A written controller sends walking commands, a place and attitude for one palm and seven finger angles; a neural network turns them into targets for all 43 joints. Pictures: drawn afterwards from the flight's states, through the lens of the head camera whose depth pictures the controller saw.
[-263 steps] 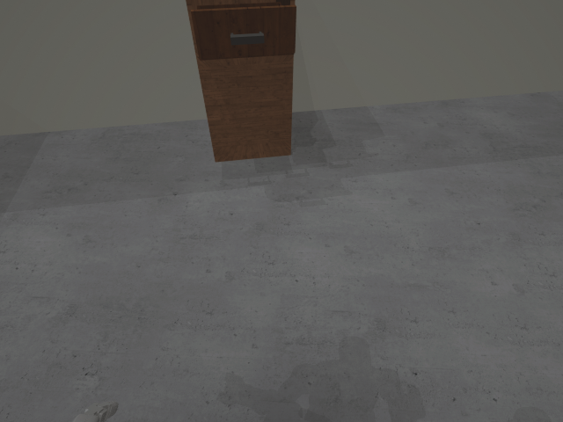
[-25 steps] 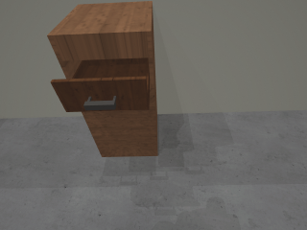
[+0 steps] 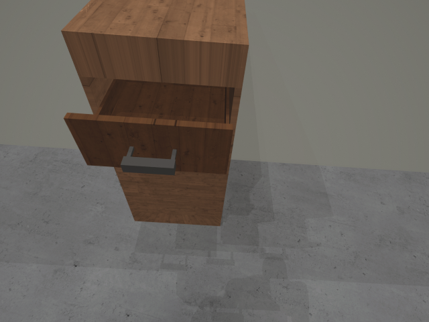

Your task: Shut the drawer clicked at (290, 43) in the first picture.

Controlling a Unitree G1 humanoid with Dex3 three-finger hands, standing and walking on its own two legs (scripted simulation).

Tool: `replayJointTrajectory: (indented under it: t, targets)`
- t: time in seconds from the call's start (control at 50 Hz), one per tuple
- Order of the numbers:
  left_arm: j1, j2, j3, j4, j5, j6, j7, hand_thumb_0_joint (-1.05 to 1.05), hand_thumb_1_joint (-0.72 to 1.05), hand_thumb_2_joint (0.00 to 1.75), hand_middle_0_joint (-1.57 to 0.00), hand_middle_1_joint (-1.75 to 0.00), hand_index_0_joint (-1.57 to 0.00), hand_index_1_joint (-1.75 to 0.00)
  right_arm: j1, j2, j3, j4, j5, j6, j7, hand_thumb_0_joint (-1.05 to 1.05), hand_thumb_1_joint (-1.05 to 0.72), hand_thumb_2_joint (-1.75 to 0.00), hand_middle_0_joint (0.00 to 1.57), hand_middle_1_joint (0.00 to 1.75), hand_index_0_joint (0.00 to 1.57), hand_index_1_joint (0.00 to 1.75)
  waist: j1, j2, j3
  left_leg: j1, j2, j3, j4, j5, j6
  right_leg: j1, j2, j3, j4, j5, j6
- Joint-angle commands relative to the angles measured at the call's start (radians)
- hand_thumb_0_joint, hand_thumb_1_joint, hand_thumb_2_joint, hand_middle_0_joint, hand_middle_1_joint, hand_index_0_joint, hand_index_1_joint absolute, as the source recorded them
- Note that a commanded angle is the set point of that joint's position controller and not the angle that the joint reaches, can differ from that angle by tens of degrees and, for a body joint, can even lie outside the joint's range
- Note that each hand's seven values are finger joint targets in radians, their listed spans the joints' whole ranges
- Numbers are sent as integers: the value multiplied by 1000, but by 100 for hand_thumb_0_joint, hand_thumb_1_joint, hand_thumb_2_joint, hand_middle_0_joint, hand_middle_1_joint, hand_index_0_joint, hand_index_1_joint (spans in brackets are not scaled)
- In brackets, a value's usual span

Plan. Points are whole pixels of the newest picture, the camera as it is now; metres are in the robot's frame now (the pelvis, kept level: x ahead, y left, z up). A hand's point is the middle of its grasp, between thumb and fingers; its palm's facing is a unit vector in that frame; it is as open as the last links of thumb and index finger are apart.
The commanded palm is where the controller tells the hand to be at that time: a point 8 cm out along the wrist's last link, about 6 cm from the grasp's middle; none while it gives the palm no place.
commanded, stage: come to a stop and stand still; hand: left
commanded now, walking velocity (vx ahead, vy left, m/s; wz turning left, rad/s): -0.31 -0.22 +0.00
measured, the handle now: (151, 158) +0.47 +0.21 -0.02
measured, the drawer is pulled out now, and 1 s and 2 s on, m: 0.16 0.16 0.16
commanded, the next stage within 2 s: none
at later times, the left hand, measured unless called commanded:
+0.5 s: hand out of the picture +0.09 +0.14 -0.15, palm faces +0.03 -0.96 -0.27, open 7.4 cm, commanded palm none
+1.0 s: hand out of the picture -0.05 +0.19 -0.16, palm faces +0.10 -0.98 -0.18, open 7.4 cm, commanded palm none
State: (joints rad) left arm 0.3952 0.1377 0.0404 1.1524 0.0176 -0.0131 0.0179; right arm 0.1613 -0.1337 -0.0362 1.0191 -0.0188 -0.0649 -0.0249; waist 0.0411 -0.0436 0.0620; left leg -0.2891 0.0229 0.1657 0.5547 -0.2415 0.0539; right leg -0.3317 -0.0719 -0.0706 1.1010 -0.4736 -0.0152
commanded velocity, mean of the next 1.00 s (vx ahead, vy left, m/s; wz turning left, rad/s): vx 0.01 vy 0.00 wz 0.00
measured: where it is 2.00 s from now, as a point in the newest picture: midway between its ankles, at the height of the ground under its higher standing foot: outside the picture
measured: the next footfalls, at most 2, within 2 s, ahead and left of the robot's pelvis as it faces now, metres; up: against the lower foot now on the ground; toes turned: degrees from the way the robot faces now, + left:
right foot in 0.32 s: +0.09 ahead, -0.13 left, +0.00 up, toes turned -5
left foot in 0.82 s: -0.04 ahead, +0.10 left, +0.00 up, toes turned +4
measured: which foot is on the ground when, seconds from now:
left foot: down 0.00-0.34, up 0.36-0.80, down 0.82-1.00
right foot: up 0.00-0.30, down 0.32-0.84, up 0.86-1.00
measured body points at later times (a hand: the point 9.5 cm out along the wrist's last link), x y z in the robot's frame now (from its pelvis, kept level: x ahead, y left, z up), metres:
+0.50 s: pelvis +0.02 -0.05 +0.01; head +0.05 -0.08 +0.45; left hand +0.09 +0.19 -0.13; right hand +0.03 -0.28 -0.17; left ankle -0.02 +0.09 -0.68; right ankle +0.05 -0.13 -0.73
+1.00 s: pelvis -0.04 +0.00 +0.02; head -0.05 +0.02 +0.47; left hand -0.06 +0.24 -0.15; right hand -0.05 -0.23 -0.13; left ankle -0.08 +0.10 -0.73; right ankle -0.04 -0.13 -0.66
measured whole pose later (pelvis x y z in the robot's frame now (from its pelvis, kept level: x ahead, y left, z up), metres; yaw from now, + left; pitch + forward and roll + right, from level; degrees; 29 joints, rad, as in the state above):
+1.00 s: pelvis -0.04 +0.00 +0.02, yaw +1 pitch +0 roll -1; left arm 0.31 0.21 0.07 1.10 0.03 0.04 0.00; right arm 0.35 -0.13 -0.01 1.10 -0.03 0.00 -0.03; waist 0.02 -0.03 -0.03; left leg -0.08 0.01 0.03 0.31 -0.23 0.03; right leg -0.45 -0.02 -0.02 0.95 -0.29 0.02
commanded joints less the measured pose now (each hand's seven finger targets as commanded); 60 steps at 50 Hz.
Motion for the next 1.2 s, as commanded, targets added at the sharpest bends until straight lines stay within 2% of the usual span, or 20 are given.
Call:
replayJointTrajectory:
  t: [0.0,0.04,0.2,0.26,0.28,0.32,0.34,0.38,0.44,0.62,0.68,0.74,0.78,0.82,0.84,0.88,0.94,1.06,1.12,1.18]
  targets:
    - [48,4,-5,-46,-3,2,5,0,90,90,-20,-30,-20,-30,107,-94,4,15,4,0,-13,0,-90,-90,20,30,20,30,-13,120,-23,30,267,-191,-303,533,106,-52,-51,60,-63,108,31]
    - [54,-2,-9,-49,-6,20,15,0,90,90,-20,-30,-20,-30,87,-97,2,7,2,4,-19,0,-90,-90,20,30,20,30,-3,83,-47,33,265,-161,-277,671,104,11,-36,55,-195,134,45]
    - [-95,89,16,-148,4,62,18,0,90,90,-20,-30,-20,-30,79,-175,-36,4,-6,61,-24,0,-90,-90,20,30,20,30,-35,202,3,61,300,-209,-229,569,117,9,2,27,-346,101,36]
    - [-85,99,21,-164,3,48,17,0,90,90,-20,-30,-20,-30,77,-184,-45,1,-4,69,-19,0,-90,-90,20,30,20,30,-19,152,-42,90,260,-197,-142,516,72,89,9,24,-545,240,29]
    - [-80,116,21,-165,5,37,18,0,90,90,-20,-30,-20,-30,84,-171,-46,3,1,71,-15,0,-90,-90,20,30,20,30,-15,103,-64,89,211,-172,-82,426,31,134,-7,44,-658,400,27]
    - [-107,210,30,-173,10,17,25,0,90,90,-20,-30,-20,-30,123,-89,-35,-12,13,78,-3,0,-90,-90,20,30,20,30,-50,-154,-101,-18,31,-50,80,-54,-68,201,-233,259,-685,940,-80]
    - [-99,216,27,-174,4,14,23,0,90,90,-20,-30,-20,-30,110,-82,-35,-15,14,90,-5,0,-90,-90,20,30,20,30,-29,-120,-109,-25,2,-81,198,-275,-74,183,-298,258,-715,1038,-158]
    - [-152,194,29,-187,3,17,32,0,90,90,-20,-30,-20,-30,96,-92,-38,-6,12,116,-9,0,-90,-90,20,30,20,30,-31,-129,-116,-53,9,-167,399,-312,-74,143,-275,258,-748,898,-200]
    - [-198,188,30,-201,1,14,35,0,90,90,-20,-30,-20,-30,120,-95,-36,11,11,117,-3,0,-90,-90,20,30,20,30,-41,-65,-107,-104,7,-184,469,-239,-87,181,-235,207,-739,844,-180]
    - [-130,224,53,-174,12,16,25,0,90,90,-20,-30,-20,-30,88,-110,-31,-9,9,107,12,0,-90,-90,20,30,20,30,18,-120,-101,-61,6,-158,194,-239,-92,231,-243,300,-848,379,-171]
    - [-141,226,52,-161,12,19,19,0,90,90,-20,-30,-20,-30,130,-100,-23,4,6,98,14,0,-90,-90,20,30,20,30,1,-119,-99,20,-12,-134,74,-203,-75,181,-206,298,-899,186,-142]
    - [-193,215,47,-153,5,28,15,0,90,90,-20,-30,-20,-30,264,-84,-16,55,4,88,12,0,-90,-90,20,30,20,30,-63,-122,-103,241,-40,-87,-148,-84,-58,29,-138,226,-917,-9,-59]
    - [-204,162,31,-153,-2,38,7,0,90,90,-20,-30,-20,-30,314,-121,-18,73,-6,81,5,0,-90,-90,20,30,20,30,-82,20,-43,259,43,-206,-286,-223,-17,-110,-34,142,-811,-117,12]
    - [-195,94,19,-172,-3,42,-1,0,90,90,-20,-30,-20,-30,225,-220,-31,24,-16,79,-4,0,-90,-90,20,30,20,30,-64,307,92,11,327,-539,-541,-583,89,-161,79,-24,-408,29,35]
    - [-203,99,23,-161,10,45,-4,0,90,90,-20,-30,-20,-30,139,-216,-26,6,-13,74,-4,0,-90,-90,20,30,20,30,-49,306,134,-111,337,-549,-575,-569,112,-122,37,57,-277,59,24]
    - [-120,102,28,-121,17,43,-17,0,90,90,-20,-30,-20,-30,95,-171,-8,4,-6,59,-10,0,-90,-90,20,30,20,30,-3,203,146,-76,244,-393,-514,-378,71,-152,53,73,-129,141,26]
    - [-96,98,26,-103,13,28,-23,0,90,90,-20,-30,-20,-30,172,-158,-7,26,-1,39,-18,0,-90,-90,20,30,20,30,-25,154,111,88,205,-323,-460,-200,64,-251,46,65,-77,196,42]
    - [-179,78,10,-130,3,24,-17,0,90,90,-20,-30,-20,-30,299,-138,-8,81,-9,29,-32,0,-90,-90,20,30,20,30,-86,150,37,272,269,-332,-349,273,121,-230,6,55,-279,111,53]
    - [-188,57,0,-122,-6,20,-13,0,90,90,-20,-30,-20,-30,294,-137,-7,102,-11,34,-34,0,-90,-90,20,30,20,30,-88,203,2,250,249,-298,-276,451,114,-95,29,22,-430,62,42]
    - [-109,54,3,-83,-9,8,-8,0,90,90,-20,-30,-20,-30,272,-128,-9,113,-3,38,-33,0,-90,-90,20,30,20,30,-48,193,-40,188,192,-254,-186,440,57,90,50,-4,-648,249,30]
